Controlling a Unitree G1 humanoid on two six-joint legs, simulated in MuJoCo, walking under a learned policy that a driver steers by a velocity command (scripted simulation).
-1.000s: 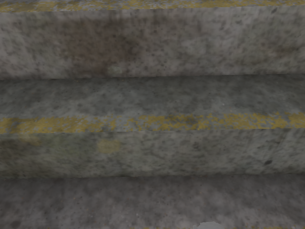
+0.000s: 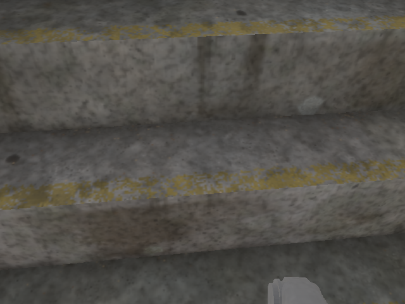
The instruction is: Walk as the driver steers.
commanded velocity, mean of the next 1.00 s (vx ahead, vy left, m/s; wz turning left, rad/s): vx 0.50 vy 0.00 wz -0.59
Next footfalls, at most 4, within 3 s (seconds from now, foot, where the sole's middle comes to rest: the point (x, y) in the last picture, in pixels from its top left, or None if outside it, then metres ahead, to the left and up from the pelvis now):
0.06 right None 0.18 -0.10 -0.57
0.58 left None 0.39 0.12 -0.34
1.10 right None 0.39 -0.27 -0.35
1.54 left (229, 299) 0.40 -0.04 -0.35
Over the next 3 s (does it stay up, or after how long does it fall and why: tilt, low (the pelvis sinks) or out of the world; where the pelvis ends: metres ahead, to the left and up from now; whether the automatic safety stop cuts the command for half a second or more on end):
stays up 0.47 -0.13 0.43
